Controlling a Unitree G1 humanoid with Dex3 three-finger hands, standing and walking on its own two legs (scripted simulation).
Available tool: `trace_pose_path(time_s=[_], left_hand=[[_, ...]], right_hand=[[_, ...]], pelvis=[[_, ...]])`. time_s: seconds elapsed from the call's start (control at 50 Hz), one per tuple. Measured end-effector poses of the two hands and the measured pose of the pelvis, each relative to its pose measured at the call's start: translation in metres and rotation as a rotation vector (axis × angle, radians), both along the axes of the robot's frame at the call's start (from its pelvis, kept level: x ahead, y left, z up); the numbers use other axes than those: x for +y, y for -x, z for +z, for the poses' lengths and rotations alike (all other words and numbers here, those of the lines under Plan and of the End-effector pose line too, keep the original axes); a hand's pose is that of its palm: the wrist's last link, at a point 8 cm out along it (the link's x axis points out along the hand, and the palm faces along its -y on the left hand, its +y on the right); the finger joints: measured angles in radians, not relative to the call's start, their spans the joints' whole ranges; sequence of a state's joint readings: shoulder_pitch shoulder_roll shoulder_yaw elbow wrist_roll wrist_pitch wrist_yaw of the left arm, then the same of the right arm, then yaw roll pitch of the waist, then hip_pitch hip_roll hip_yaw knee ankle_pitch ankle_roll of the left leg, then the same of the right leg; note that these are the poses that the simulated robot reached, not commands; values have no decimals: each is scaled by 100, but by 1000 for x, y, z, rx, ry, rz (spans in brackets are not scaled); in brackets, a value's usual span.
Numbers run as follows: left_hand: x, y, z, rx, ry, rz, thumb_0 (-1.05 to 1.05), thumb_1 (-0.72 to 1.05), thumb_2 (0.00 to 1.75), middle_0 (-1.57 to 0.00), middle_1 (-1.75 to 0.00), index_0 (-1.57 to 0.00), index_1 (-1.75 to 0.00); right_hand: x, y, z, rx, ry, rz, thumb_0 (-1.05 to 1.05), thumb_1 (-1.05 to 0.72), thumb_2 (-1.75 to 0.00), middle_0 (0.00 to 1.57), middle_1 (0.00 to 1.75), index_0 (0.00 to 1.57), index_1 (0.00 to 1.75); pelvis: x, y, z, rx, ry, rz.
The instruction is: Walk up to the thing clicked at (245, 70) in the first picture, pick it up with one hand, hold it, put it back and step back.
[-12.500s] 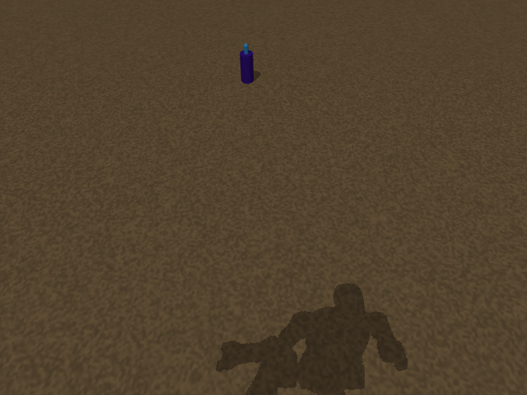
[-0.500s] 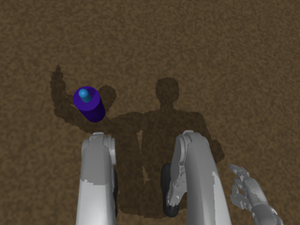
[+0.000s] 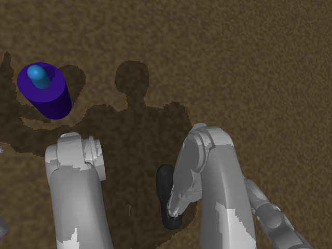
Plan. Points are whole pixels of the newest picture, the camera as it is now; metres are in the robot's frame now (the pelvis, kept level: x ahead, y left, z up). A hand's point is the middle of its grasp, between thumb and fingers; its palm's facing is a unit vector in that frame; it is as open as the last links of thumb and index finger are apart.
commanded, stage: close in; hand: left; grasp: from the side
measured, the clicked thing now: (47, 91) +0.44 +0.24 -0.18
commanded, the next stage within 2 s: rest palm in 0.68 s
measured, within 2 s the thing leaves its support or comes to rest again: neither
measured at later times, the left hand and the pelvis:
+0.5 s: hand (28, 107) +0.39 +0.27 -0.16, palm faces +0.17 -0.99 +0.01, open 17.7 cm; pelvis -0.01 +0.01 -0.02, yaw -3 degrees
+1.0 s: hand (44, 104) +0.41 +0.25 -0.18, palm faces +0.20 -0.98 +0.01, open 17.4 cm; pelvis -0.01 +0.01 -0.03, yaw -4 degrees
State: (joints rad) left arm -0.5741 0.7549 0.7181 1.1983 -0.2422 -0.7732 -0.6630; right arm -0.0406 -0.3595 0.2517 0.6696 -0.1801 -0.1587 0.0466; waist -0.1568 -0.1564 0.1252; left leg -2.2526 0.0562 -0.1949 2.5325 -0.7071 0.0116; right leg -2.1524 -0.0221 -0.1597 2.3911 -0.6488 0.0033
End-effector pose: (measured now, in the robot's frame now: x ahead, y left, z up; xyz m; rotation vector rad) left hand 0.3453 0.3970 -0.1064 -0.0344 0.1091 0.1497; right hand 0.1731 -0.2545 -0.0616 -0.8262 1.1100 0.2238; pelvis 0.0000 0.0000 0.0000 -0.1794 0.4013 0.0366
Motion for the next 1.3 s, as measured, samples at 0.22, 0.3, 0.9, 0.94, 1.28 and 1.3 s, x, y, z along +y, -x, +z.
trace_pose_path(time_s=[0.22, 0.3, 0.9, 0.94, 1.28, 1.3], left_hand=[[-49, -14, -43, 1, 36, -2, -1, -60, 2, -7, -7, -6, -8], [-58, -16, -48, -30, 27, 43, -1, -60, 2, -7, -7, -6, -7], [-99, -30, -67, -68, -30, 34, -1, -58, 5, -7, -5, -6, -5], [-100, -29, -69, -64, -32, 36, -1, -56, 6, -7, -5, -6, -5], [-102, -40, -73, -76, -42, 55, -1, -21, 27, -28, -22, -26, -23], [-102, -41, -73, -75, -41, 55, -1, -18, 28, -29, -24, -27, -24]], right_hand=[[8, -1, -1, 7, 39, 78, 0, -94, -91, 20, 30, 20, 30], [6, 5, 2, 24, 63, 96, 0, -94, -91, 20, 30, 20, 30], [7, 31, 4, 152, 123, 122, 0, -92, -91, 20, 30, 20, 30], [7, 29, 4, 154, 124, 128, 0, -92, -91, 20, 30, 20, 30], [11, 28, 7, 165, 148, 143, 0, -90, -90, 20, 30, 20, 30], [11, 29, 7, 168, 148, 143, 0, -90, -90, 20, 30, 20, 30]], pelvis=[[4, 5, -16, -87, 37, -22], [4, 7, -20, -116, 46, -29], [8, 11, -25, -159, 85, -43], [8, 11, -25, -160, 85, -44], [10, 12, -26, -168, 101, -54], [10, 12, -25, -168, 102, -54]])
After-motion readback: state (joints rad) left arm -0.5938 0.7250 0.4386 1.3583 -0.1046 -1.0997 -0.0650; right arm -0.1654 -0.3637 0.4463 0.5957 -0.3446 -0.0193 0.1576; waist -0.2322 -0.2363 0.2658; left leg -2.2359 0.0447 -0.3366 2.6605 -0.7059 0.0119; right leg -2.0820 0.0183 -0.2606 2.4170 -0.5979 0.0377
